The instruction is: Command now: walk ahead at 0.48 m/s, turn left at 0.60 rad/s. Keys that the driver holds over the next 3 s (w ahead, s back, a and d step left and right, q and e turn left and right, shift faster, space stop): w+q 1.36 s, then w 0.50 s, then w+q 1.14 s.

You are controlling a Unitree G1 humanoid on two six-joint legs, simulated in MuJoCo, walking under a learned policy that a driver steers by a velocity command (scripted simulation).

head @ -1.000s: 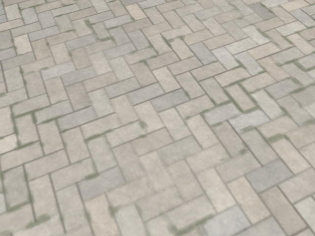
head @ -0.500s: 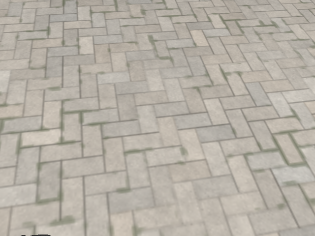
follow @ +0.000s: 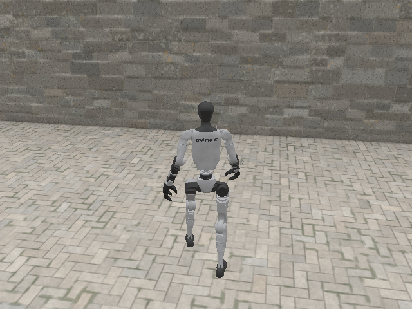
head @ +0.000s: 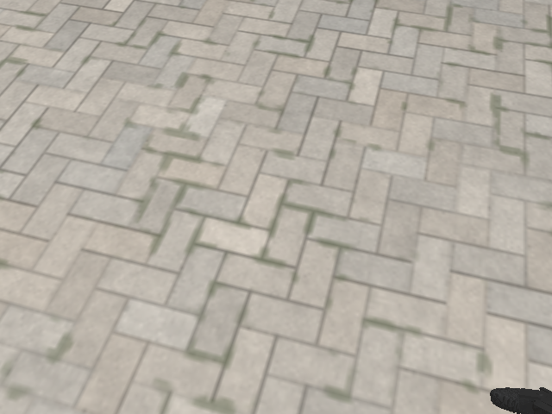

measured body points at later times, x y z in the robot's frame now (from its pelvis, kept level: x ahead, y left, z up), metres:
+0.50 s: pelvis +0.30 +0.04 +0.01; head +0.33 +0.07 +0.46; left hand +0.46 +0.33 -0.07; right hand +0.43 -0.23 -0.09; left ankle +0.20 +0.11 -0.73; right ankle +0.52 -0.06 -0.69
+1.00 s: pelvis +0.56 +0.11 +0.01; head +0.59 +0.14 +0.45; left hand +0.40 +0.36 -0.12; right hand +0.88 +0.05 -0.07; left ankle +0.62 +0.33 -0.69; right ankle +0.52 -0.04 -0.73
